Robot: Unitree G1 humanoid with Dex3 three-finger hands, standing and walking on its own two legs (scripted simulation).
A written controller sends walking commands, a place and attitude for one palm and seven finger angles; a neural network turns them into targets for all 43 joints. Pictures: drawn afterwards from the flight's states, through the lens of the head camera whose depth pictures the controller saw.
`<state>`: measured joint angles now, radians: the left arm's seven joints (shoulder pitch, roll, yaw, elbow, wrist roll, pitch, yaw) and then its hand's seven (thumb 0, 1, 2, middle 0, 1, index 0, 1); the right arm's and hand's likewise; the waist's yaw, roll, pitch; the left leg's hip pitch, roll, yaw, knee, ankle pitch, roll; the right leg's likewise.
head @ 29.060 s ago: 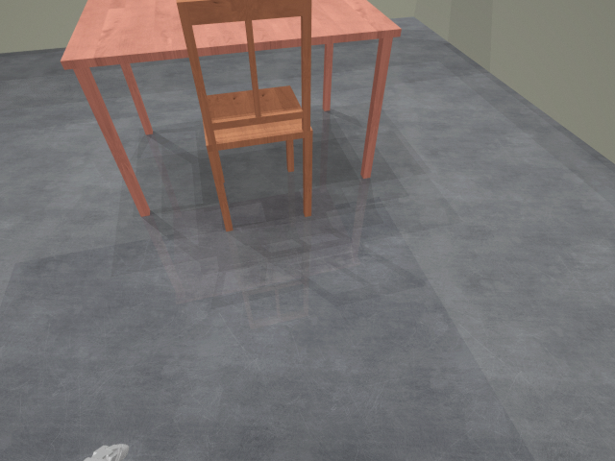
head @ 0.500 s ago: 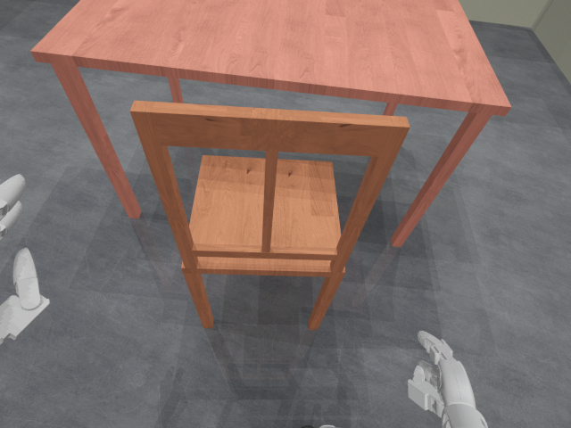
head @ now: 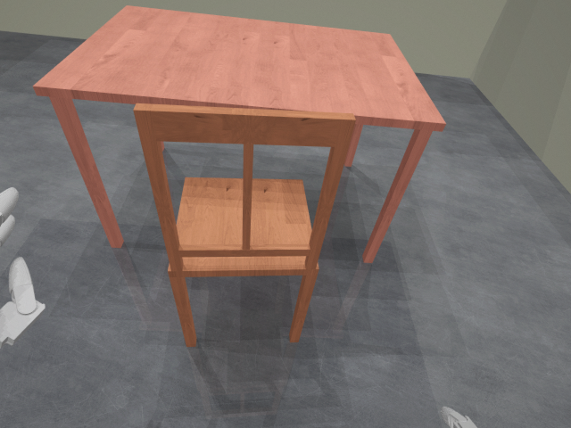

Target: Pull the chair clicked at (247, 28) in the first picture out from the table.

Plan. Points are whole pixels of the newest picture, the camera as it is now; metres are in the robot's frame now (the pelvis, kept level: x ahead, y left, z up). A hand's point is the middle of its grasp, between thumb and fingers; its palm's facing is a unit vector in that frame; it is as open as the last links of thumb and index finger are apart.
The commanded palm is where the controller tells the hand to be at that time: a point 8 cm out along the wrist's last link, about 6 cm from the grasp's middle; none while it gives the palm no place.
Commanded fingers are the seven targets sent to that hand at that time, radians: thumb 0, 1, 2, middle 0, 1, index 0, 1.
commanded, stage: stop stepping back and stand still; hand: left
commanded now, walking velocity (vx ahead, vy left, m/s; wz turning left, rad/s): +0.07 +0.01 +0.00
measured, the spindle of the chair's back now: (247, 201) +0.59 +0.09 -0.05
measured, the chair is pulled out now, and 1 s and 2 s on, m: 0.21 0.21 0.21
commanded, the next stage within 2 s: let the arm hang, fingers relaxed in 0.42 s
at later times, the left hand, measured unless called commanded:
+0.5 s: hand (7, 301) +0.19 +0.27 +0.17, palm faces +0.43 -0.80 -0.43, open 7.4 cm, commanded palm none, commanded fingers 0.00 0.90 0.90 -0.20 -0.30 -0.20 -0.30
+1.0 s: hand out of the picture +0.01 +0.20 -0.16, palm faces +0.02 -0.98 -0.22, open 7.0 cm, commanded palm none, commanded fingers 0.00 0.90 0.90 -0.20 -0.30 -0.20 -0.30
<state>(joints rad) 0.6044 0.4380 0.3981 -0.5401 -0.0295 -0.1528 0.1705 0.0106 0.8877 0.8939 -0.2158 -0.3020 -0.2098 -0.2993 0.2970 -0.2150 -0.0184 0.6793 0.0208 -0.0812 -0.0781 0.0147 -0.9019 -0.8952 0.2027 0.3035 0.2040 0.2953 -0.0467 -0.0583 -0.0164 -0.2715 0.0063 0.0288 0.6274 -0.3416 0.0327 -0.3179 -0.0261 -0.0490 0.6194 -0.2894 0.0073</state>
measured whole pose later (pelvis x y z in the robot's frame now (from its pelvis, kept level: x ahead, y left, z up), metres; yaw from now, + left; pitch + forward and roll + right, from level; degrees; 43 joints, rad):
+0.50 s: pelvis +0.00 +0.01 +0.01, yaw -1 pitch -2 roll -1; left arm 0.52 0.41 0.38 -0.49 -0.02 -0.17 0.16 0.01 0.89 0.89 -0.21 -0.30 -0.21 -0.30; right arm 0.23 -0.17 0.04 0.64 0.01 -0.15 -0.06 0.01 -0.90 -0.90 0.20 0.30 0.21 0.30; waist 0.03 -0.03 0.03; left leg -0.20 -0.02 0.04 0.48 -0.24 0.05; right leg -0.20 -0.01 -0.01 0.44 -0.20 0.01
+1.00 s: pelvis +0.01 +0.01 +0.02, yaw +1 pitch +0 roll -1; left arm 0.30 0.21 0.00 1.05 0.01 0.02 0.02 -0.02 0.98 0.89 -0.21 -0.30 -0.20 -0.30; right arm 0.28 -0.19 -0.01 1.04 -0.01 0.02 -0.02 0.01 -0.91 -0.90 0.20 0.30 0.20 0.29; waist 0.00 -0.02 0.07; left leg -0.19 -0.02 0.02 0.42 -0.23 0.04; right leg -0.18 -0.01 -0.04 0.39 -0.20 0.00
